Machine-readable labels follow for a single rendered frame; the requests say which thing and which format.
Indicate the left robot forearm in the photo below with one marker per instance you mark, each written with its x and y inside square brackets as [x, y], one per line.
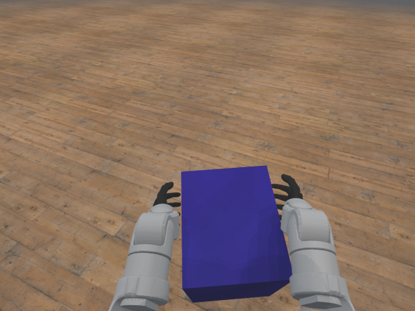
[144, 285]

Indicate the right robot hand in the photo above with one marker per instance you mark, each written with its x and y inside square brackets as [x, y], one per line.
[293, 191]

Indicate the right robot forearm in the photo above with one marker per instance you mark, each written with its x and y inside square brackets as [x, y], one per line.
[315, 279]

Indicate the carton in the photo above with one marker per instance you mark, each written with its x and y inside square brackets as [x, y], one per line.
[232, 243]

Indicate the left robot hand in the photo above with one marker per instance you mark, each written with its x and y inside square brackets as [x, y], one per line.
[163, 196]

